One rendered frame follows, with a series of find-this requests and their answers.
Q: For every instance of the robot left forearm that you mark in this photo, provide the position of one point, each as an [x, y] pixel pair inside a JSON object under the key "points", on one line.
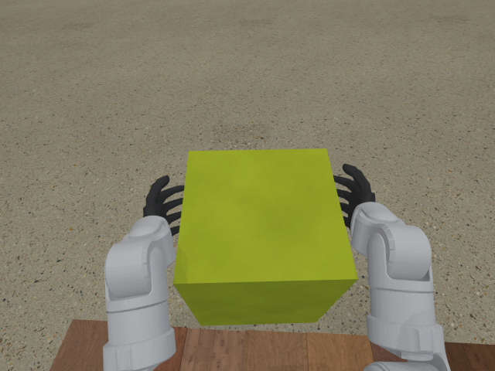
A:
{"points": [[136, 293]]}

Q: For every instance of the right robot hand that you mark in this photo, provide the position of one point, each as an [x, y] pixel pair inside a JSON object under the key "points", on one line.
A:
{"points": [[360, 191]]}

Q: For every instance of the robot right forearm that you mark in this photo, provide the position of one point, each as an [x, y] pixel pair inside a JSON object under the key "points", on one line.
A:
{"points": [[399, 263]]}

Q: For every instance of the carton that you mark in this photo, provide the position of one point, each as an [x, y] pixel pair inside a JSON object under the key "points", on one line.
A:
{"points": [[262, 239]]}

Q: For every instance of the left robot hand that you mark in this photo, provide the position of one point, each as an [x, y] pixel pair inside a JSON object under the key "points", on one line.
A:
{"points": [[156, 198]]}

